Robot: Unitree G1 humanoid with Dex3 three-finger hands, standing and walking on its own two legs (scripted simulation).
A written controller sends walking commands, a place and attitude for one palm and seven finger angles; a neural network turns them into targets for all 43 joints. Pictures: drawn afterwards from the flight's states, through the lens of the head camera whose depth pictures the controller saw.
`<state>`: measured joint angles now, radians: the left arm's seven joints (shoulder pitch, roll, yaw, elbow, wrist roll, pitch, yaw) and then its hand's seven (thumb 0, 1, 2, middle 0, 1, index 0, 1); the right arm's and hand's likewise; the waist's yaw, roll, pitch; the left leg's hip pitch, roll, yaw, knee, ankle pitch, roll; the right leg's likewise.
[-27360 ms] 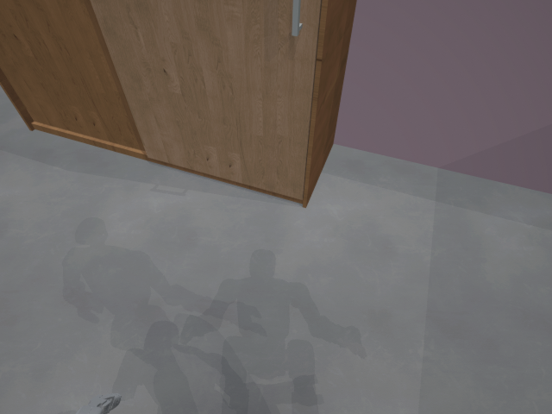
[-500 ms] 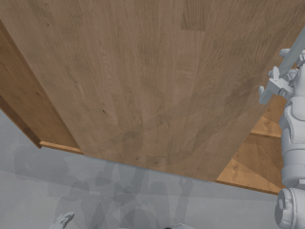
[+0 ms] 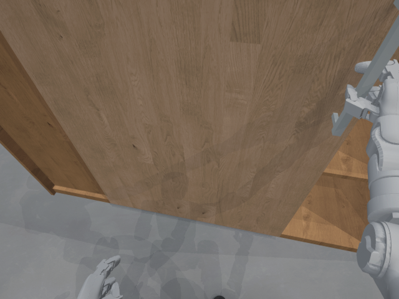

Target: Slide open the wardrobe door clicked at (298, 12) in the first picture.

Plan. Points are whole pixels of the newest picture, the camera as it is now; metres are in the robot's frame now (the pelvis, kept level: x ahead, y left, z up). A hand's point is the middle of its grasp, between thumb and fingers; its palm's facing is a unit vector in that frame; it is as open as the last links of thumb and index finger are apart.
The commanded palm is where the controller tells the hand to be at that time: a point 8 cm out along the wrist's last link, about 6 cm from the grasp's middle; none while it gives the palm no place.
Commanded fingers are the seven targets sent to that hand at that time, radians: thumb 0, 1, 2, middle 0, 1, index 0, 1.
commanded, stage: loosen the grip on the handle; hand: right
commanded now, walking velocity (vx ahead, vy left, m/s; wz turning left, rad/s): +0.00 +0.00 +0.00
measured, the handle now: (363, 77) +0.49 -0.28 +0.20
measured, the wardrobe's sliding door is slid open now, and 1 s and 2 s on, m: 0.50 0.50 0.50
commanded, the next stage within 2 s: slip the hand off the handle in 0.52 s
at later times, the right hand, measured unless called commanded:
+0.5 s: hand (343, 106) +0.46 -0.25 +0.16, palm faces +0.34 +0.92 -0.17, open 13.5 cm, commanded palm +0.43 -0.28 +0.15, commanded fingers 0.00 0.55 -0.20 0.25 1.15 0.25 1.15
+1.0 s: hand (361, 109) +0.46 -0.29 +0.15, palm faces +0.34 +0.93 -0.13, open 13.5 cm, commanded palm +0.42 -0.34 +0.15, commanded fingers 0.00 0.55 -0.20 0.25 1.15 0.25 1.15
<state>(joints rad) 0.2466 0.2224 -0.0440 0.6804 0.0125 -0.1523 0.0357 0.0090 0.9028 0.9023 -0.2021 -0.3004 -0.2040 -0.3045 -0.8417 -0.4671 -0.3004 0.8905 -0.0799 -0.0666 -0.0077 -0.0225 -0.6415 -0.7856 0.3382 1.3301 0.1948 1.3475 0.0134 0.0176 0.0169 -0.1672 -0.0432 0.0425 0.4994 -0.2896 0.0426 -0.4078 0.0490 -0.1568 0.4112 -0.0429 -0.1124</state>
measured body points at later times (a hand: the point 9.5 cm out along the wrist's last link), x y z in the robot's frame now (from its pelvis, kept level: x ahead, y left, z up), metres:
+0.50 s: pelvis -0.02 +0.04 -0.02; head +0.03 +0.02 +0.43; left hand -0.05 +0.32 -0.13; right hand +0.44 -0.30 +0.17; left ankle -0.07 +0.09 -0.73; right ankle +0.11 -0.04 -0.73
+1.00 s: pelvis +0.00 +0.03 -0.02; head +0.04 +0.01 +0.43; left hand +0.05 +0.30 -0.12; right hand +0.43 -0.34 +0.16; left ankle -0.07 +0.09 -0.73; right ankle +0.11 -0.04 -0.73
